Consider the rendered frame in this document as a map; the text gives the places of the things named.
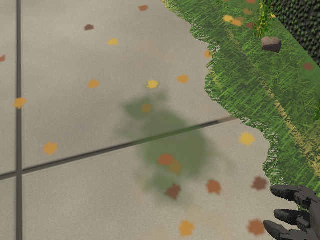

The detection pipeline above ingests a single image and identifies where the right robot hand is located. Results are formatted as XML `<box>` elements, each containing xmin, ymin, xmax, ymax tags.
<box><xmin>263</xmin><ymin>184</ymin><xmax>320</xmax><ymax>240</ymax></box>

